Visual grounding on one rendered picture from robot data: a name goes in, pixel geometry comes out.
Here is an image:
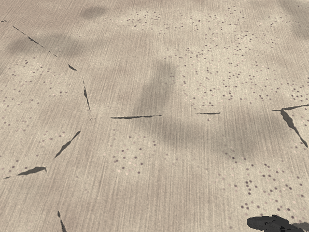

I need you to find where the right robot hand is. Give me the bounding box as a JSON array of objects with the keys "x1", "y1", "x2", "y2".
[{"x1": 246, "y1": 215, "x2": 307, "y2": 232}]

